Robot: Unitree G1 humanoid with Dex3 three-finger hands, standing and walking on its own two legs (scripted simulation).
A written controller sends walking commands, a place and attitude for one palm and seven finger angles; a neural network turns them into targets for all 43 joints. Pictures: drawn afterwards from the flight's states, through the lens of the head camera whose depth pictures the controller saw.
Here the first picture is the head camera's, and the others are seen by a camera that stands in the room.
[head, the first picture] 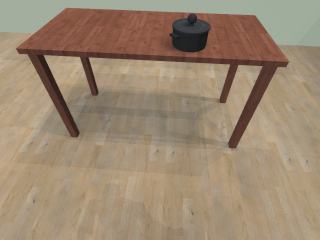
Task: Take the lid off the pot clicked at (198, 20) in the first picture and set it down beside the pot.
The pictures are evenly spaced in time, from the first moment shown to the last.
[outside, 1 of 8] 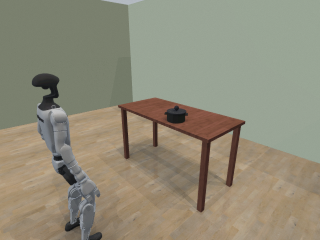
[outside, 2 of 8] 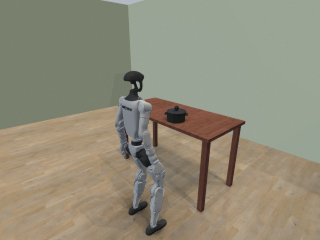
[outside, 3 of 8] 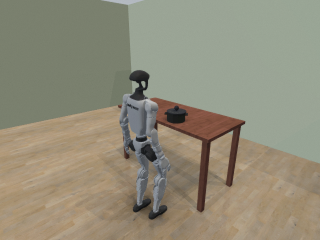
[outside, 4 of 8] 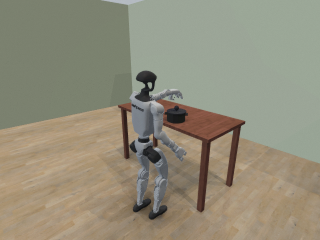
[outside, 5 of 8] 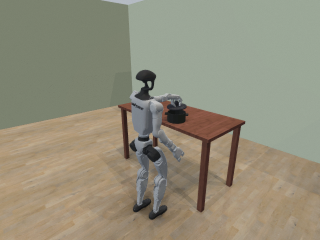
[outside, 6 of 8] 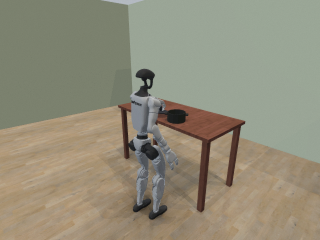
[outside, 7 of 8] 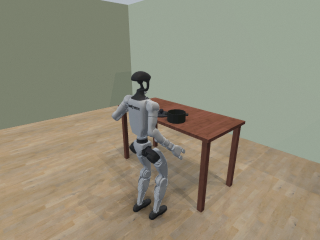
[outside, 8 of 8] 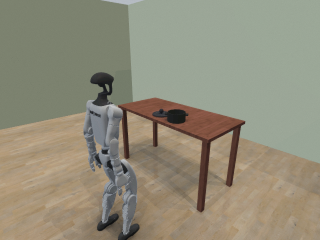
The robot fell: no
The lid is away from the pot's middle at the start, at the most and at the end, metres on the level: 0.00 0.24 0.23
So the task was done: yes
